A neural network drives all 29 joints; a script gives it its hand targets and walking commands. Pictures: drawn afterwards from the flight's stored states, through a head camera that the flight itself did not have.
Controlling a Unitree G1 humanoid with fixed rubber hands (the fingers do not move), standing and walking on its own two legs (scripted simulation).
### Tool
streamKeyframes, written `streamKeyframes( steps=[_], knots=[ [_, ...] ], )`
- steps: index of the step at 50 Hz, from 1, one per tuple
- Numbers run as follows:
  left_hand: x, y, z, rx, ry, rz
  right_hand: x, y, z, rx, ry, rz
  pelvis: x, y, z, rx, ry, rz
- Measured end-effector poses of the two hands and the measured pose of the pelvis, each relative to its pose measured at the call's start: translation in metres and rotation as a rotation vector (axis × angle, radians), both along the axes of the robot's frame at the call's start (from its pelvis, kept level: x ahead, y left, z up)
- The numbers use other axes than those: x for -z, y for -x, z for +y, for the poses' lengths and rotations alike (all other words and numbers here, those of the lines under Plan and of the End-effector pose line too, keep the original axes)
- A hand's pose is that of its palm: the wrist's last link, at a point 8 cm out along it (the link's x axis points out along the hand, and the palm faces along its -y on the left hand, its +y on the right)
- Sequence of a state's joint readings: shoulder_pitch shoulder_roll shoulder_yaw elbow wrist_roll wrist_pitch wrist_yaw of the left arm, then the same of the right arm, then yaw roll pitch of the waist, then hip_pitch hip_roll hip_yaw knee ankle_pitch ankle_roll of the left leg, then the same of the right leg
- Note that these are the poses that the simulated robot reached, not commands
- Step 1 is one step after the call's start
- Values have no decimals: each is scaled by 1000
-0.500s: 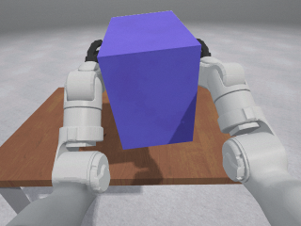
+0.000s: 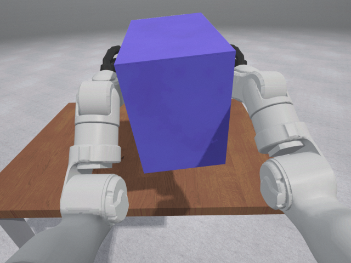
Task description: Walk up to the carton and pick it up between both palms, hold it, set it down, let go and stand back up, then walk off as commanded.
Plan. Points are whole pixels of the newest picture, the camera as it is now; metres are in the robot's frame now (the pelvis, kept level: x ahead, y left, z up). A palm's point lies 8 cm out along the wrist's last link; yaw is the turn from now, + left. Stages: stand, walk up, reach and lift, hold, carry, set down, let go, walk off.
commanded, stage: hold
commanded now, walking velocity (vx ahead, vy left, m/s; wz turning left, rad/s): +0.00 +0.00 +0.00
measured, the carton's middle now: (174, 86) +0.39 +0.02 +0.30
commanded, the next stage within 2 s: set down in 1.26 s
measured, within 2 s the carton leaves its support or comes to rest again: neither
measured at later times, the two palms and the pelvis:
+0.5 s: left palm (110, 81) +0.35 +0.15 +0.33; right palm (237, 77) +0.37 -0.11 +0.32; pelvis +0.00 +0.00 +0.00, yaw +0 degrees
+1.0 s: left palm (111, 81) +0.36 +0.14 +0.33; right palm (237, 78) +0.37 -0.11 +0.32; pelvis +0.00 +0.00 +0.00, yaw +0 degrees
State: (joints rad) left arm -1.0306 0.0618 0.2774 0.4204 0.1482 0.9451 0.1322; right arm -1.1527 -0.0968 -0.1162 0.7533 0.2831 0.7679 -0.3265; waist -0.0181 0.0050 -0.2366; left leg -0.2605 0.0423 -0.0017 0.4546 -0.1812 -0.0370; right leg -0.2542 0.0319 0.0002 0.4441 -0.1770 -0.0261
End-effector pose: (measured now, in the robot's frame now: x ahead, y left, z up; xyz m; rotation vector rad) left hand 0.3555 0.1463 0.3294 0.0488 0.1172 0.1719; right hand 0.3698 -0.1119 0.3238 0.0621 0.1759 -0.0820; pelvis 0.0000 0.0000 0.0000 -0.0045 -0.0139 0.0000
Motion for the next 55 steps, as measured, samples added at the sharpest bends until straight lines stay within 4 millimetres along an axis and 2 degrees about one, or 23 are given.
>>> streamKeyframes(
  steps=[55],
  knots=[
    [0,-2,-1,3,-3,4,1,-1,-1,2,0,8,0,0,0,0,0,0]
  ],
)
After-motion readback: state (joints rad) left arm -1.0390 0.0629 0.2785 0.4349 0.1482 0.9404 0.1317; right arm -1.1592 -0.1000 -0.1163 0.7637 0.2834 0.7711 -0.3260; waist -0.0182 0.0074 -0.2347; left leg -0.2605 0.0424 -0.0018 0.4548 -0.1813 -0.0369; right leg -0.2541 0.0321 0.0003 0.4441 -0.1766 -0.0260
